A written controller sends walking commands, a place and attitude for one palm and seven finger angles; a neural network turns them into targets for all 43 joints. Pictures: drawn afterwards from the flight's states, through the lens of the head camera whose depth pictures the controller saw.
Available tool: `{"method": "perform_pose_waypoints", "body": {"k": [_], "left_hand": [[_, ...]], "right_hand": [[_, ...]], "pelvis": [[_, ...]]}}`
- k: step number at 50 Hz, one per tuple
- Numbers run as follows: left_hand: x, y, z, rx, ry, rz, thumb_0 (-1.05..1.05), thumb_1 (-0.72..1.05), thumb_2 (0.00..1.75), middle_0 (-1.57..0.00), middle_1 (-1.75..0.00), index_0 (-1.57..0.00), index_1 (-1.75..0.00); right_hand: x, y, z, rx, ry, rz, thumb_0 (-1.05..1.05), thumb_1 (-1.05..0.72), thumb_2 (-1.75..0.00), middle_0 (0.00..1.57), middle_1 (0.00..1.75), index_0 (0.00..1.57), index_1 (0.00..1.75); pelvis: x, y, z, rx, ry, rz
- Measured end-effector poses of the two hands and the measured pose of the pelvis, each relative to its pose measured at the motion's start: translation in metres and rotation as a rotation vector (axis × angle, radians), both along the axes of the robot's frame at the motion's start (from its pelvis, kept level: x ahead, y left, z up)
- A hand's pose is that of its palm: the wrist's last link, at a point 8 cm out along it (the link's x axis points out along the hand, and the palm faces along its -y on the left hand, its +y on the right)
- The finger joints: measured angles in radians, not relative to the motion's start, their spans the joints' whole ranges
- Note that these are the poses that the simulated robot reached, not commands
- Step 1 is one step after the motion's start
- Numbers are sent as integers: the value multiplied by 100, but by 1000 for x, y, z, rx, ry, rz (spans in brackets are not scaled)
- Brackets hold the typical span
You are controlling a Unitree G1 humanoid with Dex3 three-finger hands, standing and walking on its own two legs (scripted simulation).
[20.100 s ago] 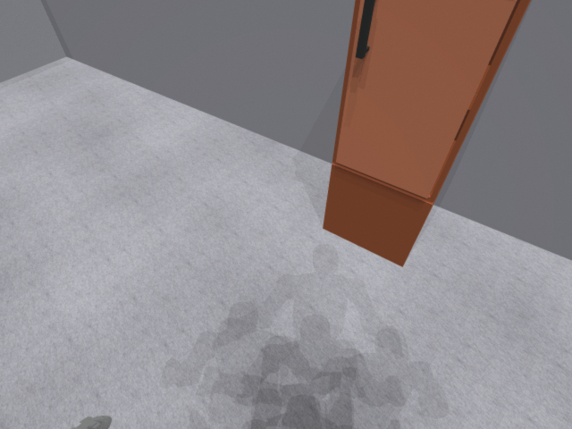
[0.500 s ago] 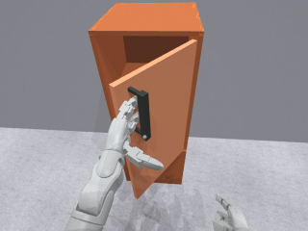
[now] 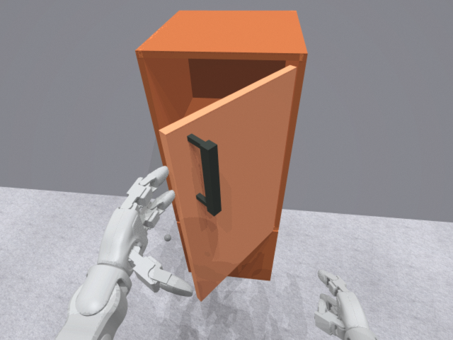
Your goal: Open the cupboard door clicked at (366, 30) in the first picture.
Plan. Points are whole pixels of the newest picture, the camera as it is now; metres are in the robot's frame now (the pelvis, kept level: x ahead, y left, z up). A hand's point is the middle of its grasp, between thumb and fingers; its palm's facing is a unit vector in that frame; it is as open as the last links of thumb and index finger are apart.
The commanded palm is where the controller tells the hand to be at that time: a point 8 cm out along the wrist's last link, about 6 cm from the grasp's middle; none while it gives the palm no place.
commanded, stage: slide the hand sideways off the handle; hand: left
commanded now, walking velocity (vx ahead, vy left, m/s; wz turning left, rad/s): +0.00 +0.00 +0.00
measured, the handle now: (204, 176) +0.35 +0.08 +0.15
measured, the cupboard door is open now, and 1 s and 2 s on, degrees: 53 53 53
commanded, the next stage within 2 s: draw the hand back to the body in 0.10 s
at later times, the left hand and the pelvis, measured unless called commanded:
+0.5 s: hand (130, 245) +0.20 +0.16 +0.15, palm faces +0.01 -1.00 -0.07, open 16.3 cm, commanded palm +0.16 +0.21 +0.16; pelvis -0.01 +0.01 +0.00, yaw +0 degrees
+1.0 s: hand (80, 250) +0.19 +0.23 +0.15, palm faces +0.33 -0.89 -0.31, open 13.9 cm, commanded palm +0.14 +0.27 +0.17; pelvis -0.01 +0.02 +0.01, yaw +0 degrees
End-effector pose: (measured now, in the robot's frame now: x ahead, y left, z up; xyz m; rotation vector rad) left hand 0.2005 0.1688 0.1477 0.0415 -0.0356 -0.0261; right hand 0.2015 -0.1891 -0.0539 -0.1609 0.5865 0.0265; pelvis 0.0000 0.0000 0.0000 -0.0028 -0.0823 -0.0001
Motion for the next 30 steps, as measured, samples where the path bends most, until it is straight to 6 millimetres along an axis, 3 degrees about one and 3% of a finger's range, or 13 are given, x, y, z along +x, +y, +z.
{"method": "perform_pose_waypoints", "body": {"k": [8,16,30], "left_hand": [[-17,18,-1,9,-6,15,-1,-50,30,-17,-31,-16,-31],[-11,18,0,7,-18,-14,-1,-50,30,-15,-30,-15,-30],[-31,57,7,30,-23,42,-1,-50,30,-15,-30,-15,-30]], "right_hand": [[-13,-2,-7,-17,-7,-2,2,-90,-90,20,30,20,30],[-22,0,-9,-24,-23,-12,2,-90,-90,20,30,20,30],[-19,8,-4,-20,-61,5,2,-90,-90,20,30,20,30]], "pelvis": [[-2,4,-2,-5,0,13],[-6,9,-2,-3,2,13],[-8,15,-2,-6,-5,14]]}}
